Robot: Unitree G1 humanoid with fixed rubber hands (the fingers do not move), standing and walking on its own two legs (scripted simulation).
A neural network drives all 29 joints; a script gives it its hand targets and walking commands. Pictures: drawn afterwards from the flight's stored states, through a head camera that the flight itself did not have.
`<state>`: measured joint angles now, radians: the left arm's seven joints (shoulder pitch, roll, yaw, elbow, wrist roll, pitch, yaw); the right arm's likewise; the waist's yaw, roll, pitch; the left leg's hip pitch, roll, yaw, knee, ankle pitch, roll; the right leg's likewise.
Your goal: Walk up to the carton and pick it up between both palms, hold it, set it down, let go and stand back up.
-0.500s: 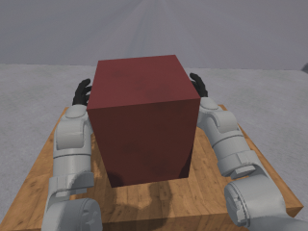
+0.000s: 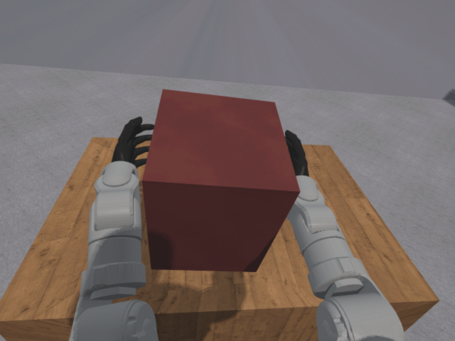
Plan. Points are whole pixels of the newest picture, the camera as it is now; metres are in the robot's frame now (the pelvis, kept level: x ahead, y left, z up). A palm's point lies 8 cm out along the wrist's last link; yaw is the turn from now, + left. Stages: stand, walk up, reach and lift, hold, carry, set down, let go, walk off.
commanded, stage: set down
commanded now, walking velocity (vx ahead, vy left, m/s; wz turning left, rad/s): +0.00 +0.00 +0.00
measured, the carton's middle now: (212, 186) +0.37 +0.01 +0.14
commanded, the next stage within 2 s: none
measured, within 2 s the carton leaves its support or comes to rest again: neither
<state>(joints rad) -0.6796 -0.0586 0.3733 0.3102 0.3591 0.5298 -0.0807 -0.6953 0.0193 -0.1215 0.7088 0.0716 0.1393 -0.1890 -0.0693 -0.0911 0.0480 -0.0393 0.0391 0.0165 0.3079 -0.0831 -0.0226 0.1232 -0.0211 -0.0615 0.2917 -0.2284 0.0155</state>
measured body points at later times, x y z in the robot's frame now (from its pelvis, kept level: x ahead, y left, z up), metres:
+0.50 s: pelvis +0.01 +0.01 +0.00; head -0.02 +0.06 +0.45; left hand +0.41 +0.15 +0.16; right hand +0.39 -0.15 +0.15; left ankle +0.07 +0.13 -0.75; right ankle -0.03 -0.12 -0.75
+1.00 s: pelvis +0.01 +0.01 +0.00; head -0.01 +0.04 +0.45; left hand +0.42 +0.13 +0.13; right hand +0.38 -0.16 +0.12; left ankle +0.07 +0.13 -0.75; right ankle -0.03 -0.12 -0.75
